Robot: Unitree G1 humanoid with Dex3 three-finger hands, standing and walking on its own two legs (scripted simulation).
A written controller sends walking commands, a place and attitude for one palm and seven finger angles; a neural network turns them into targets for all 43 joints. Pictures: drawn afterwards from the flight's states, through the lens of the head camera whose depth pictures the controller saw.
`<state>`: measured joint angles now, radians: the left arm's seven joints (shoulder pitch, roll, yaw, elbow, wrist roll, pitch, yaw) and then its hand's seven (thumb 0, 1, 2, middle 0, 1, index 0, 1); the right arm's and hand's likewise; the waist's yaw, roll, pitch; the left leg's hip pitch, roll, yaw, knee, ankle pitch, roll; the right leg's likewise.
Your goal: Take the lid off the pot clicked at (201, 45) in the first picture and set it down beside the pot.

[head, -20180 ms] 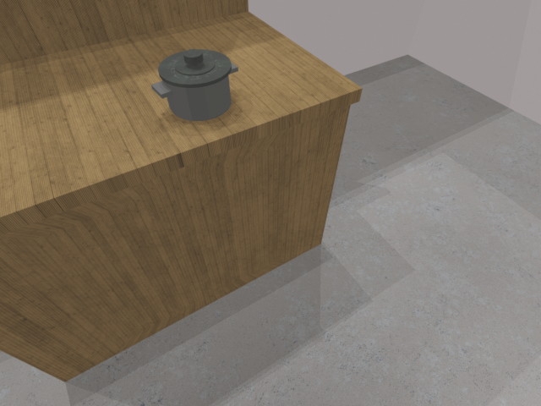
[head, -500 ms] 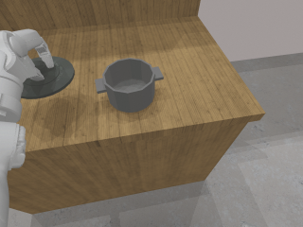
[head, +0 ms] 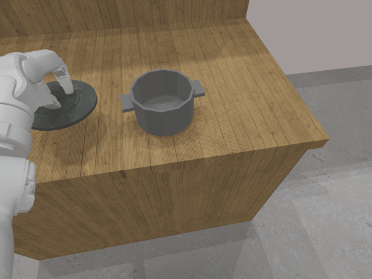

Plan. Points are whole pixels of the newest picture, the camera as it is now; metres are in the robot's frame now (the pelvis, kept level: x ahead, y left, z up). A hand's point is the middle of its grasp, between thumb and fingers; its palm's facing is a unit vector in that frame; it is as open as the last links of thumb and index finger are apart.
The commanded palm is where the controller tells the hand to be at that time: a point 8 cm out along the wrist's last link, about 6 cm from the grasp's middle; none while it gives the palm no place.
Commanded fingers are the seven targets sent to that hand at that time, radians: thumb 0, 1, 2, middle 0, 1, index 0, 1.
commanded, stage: lower the lid onto the table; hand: left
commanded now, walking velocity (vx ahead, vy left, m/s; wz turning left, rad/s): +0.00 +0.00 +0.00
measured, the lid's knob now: (54, 94) +0.48 +0.28 +0.13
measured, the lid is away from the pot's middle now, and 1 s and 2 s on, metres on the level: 0.24 0.24 0.22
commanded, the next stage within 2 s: open the fingers wide in 0.96 s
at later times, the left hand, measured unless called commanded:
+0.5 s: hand (55, 104) +0.46 +0.27 +0.12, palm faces -0.46 -0.15 -0.87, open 7.2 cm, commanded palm +0.48 +0.28 +0.19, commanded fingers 0.00 0.71 0.86 -0.98 -1.10 -0.93 -1.06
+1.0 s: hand (60, 114) +0.46 +0.28 +0.09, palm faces -0.48 -0.15 -0.86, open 7.2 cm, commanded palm +0.48 +0.28 +0.16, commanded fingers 0.00 0.71 0.86 -0.98 -1.10 -0.93 -1.06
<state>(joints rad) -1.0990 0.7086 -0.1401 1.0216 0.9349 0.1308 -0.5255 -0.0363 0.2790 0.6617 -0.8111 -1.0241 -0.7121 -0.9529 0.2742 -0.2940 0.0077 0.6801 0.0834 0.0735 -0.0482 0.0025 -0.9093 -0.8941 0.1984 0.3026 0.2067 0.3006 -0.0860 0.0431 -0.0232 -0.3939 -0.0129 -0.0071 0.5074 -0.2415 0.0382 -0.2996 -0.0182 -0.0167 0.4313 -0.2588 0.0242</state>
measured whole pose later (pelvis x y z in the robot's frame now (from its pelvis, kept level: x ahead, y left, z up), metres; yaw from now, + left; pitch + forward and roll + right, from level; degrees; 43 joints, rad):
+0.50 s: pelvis +0.00 +0.00 +0.00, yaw -1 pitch +9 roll -1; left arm -1.07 0.71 -0.11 1.11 0.94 0.08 -0.47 -0.04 0.28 0.66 -0.81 -1.02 -0.71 -0.95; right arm 0.30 -0.30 0.01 0.70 0.08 0.07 -0.06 0.00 -0.91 -0.89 0.20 0.30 0.21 0.30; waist -0.11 0.04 -0.03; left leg -0.43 0.00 0.00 0.53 -0.25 0.04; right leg -0.34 -0.01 0.00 0.45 -0.26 0.02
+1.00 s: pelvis +0.00 +0.00 +0.00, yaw -1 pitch +10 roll -2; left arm -1.00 0.71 -0.08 1.12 0.94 0.03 -0.43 -0.04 0.28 0.66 -0.81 -1.02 -0.71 -0.95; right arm 0.30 -0.30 0.01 0.70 0.08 0.09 -0.06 0.00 -0.91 -0.89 0.20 0.30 0.21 0.30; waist -0.11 0.04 -0.05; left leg -0.47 0.00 0.01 0.56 -0.27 0.04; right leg -0.38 -0.01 0.00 0.48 -0.28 0.02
